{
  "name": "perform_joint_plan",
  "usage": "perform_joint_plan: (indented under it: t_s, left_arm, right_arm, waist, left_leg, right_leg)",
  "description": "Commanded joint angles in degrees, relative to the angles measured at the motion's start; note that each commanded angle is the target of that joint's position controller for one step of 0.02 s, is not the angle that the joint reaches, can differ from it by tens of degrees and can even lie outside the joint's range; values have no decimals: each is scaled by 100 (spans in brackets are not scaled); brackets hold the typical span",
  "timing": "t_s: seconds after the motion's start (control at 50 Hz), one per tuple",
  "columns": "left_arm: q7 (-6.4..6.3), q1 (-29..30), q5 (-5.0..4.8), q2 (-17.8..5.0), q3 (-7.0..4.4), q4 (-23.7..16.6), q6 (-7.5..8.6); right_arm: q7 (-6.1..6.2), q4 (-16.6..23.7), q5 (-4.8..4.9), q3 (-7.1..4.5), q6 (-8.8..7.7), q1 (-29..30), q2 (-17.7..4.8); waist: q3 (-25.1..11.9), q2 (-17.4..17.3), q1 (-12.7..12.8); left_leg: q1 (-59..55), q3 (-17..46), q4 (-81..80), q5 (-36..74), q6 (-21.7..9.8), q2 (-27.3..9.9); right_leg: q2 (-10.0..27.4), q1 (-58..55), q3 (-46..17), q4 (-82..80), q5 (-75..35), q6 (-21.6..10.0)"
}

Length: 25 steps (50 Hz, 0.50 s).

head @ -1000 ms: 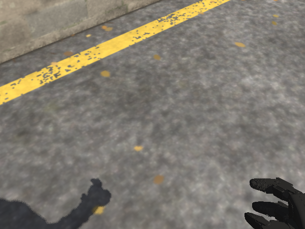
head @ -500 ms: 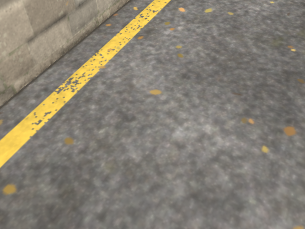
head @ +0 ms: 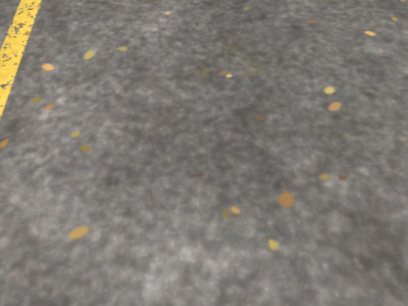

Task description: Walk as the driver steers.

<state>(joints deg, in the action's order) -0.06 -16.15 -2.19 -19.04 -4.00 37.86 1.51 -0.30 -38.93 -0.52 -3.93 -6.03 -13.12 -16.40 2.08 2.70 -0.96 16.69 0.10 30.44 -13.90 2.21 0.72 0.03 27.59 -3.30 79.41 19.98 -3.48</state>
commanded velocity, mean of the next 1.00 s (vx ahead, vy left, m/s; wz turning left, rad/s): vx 0.92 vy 0.00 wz -0.89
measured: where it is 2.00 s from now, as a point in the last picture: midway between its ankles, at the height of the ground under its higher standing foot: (305, 183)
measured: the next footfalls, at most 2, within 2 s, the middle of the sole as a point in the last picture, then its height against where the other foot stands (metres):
right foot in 0.34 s outside the picture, level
left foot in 0.76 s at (245, 192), level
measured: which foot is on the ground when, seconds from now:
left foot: down 0.00-0.32, up 0.34-0.74, down 0.76-1.00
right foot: up 0.00-0.32, down 0.34-0.76, up 0.78-1.00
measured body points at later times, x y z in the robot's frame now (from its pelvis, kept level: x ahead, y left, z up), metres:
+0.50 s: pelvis +0.41 -0.07 +0.00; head +0.42 -0.08 +0.45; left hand +0.60 +0.15 -0.11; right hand +0.46 -0.37 -0.08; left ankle +0.46 +0.13 -0.62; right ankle +0.42 -0.10 -0.73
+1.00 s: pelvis +0.79 -0.22 +0.01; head +0.81 -0.27 +0.46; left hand +1.13 -0.25 -0.05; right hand +0.57 -0.41 -0.12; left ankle +0.89 -0.11 -0.73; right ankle +0.76 -0.35 -0.67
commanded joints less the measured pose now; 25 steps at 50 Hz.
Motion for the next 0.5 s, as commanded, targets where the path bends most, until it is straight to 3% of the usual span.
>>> perform_joint_plan:
  t_s: [0.02, 0.06, 0.12, 0.16, 0.2, 0.22, 0.26, 0.28, 0.3, 0.32, 0.34, 0.36, 0.38, 0.4, 0.42, 0.44, 0.48, 0.5]
  left_arm:
    - [113, 434, -71, -58, 6, -740, -13]
    - [159, 588, -54, 65, 59, -864, -79]
    - [216, 856, -21, -12, 85, -949, -49]
    - [274, 1240, -2, -102, 80, -998, -12]
    - [379, 1746, -5, -32, 117, -1106, 51]
    - [440, 1930, -20, 13, 135, -1170, 92]
    - [518, 2000, -38, -172, 51, -1209, 140]
    - [523, 1734, -62, -305, -25, -1185, 123]
    - [504, 990, -109, -525, -155, -1027, 70]
    - [451, -317, -120, -904, -362, -680, -12]
    - [346, -1765, -105, -1208, -553, -202, -74]
    - [264, -1672, -31, -1248, -448, 25, -88]
    - [259, -1047, 175, -1270, -353, -450, 73]
    - [244, -1163, 173, -918, -351, -484, 164]
    - [255, -912, 196, -817, -301, -415, 276]
    - [277, -480, 198, -715, -257, -437, 352]
    - [204, 56, 253, -529, -188, -500, 389]
    - [160, 115, 183, -415, -151, -445, 381]
  right_arm:
    - [-3, -12, 27, -70, -81, -324, -259]
    - [-9, -192, 89, -77, -93, -346, -300]
    - [50, -274, -23, -102, -99, -210, -557]
    - [80, -370, -54, -98, -97, -356, -675]
    - [99, -524, -32, -95, -72, -702, -806]
    - [113, -585, -28, -99, -48, -800, -925]
    - [195, -625, -57, -154, 18, -981, -1287]
    - [256, -622, -45, -198, 79, -998, -1488]
    - [296, -556, -39, -243, 150, -831, -1638]
    - [287, -382, -19, -275, 180, -462, -1692]
    - [242, -198, 69, -235, 125, -28, -1500]
    - [132, -33, -166, 100, -78, -175, -288]
    - [33, 482, 146, 249, -370, -711, -178]
    - [12, 606, 232, 135, -535, 205, -866]
    - [23, 716, 324, 120, -573, 452, -830]
    - [57, 560, 220, 133, -523, 307, -716]
    - [55, 403, 91, 69, -300, -77, -751]
    - [69, 409, 59, 46, -214, -29, -770]
  waist:
    - [-82, -868, -135]
    - [123, -738, -30]
    - [448, -553, 54]
    - [653, -349, -85]
    - [824, -190, -286]
    - [859, -220, -294]
    - [519, -611, -133]
    - [266, -919, 142]
    - [-123, -1182, 640]
    - [-688, -1294, 1316]
    - [-1060, -749, 1959]
    - [-725, 1185, 1177]
    - [-2113, 1659, 510]
    - [-1656, 443, 960]
    - [-747, -311, 584]
    - [-316, -964, 187]
    - [84, -684, -281]
    - [238, -597, -328]
  left_leg:
    - [-1549, 1674, -1645, -306, -815, -1472]
    - [-1417, 1153, -1804, 214, -855, -1519]
    - [-1121, 241, -2142, 895, -837, -1447]
    - [-1220, -353, -2296, 1320, -712, -1309]
    - [-1509, -769, -2340, 1983, -506, -1229]
    - [-1614, -976, -2258, 2852, -358, -1210]
    - [-1898, -1298, -1659, 6053, -193, -1205]
    - [-2084, -1329, -1101, 7443, -182, -1325]
    - [-2066, -1314, -159, 8470, -238, -1460]
    - [-1495, -1187, 1226, 8800, -344, -1532]
    - [-145, -1177, 3404, 6329, -318, -1041]
    - [1918, -792, 5918, -1608, -267, 82]
    - [3321, 604, 6725, -1979, -393, 319]
    - [3522, 887, 6069, -1190, -592, 22]
    - [3470, 877, 5354, -772, -616, -130]
    - [2928, 922, 4861, -511, -501, -356]
    - [2203, 987, 4169, -353, -173, -566]
    - [2038, 892, 3717, -354, -38, -642]
  right_leg:
    - [825, 1891, -334, -131, -278, -45]
    - [924, 2200, -290, -240, -521, -27]
    - [891, 2282, -175, -886, -1426, 104]
    - [773, 2217, 156, -1567, -2023, 79]
    - [627, 2036, 553, -2405, -2326, -81]
    - [480, 1760, 803, -2868, -2349, -199]
    - [-94, 763, 1441, -3296, -2168, -362]
    - [-309, 324, 1571, -3294, -1862, -426]
    - [-466, -467, 1581, -3217, -1483, -544]
    - [-501, -1977, 1349, -3276, -1263, -788]
    - [-226, -4035, 628, -4221, -1876, -1127]
    - [250, -4903, -602, -3897, -2009, -1339]
    - [1383, -5700, -4078, -5350, 746, -2576]
    - [1443, -5146, -4662, -6471, 1771, -2200]
    - [1400, -4097, -4429, -6763, 1629, -1998]
    - [1189, -3021, -3968, -6739, 1051, -1834]
    - [637, -1676, -3050, -6794, 337, -1763]
    - [474, -1241, -2652, -6819, 43, -1708]
Velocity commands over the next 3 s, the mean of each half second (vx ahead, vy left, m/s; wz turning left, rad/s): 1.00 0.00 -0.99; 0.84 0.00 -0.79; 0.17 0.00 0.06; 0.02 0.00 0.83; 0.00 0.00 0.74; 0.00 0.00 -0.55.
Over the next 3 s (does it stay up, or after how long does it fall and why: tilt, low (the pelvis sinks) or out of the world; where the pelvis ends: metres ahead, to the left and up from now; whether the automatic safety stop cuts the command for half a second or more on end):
stays up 0.98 -0.38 -0.01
